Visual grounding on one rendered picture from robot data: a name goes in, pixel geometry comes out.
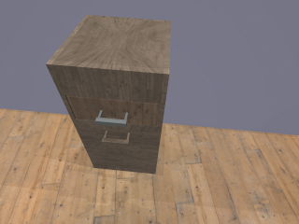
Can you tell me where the drawer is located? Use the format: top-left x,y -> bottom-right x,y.
66,95 -> 159,126

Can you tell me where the handle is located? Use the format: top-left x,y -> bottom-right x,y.
101,137 -> 130,147
95,110 -> 129,127

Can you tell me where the cabinet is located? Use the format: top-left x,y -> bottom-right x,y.
46,15 -> 171,174

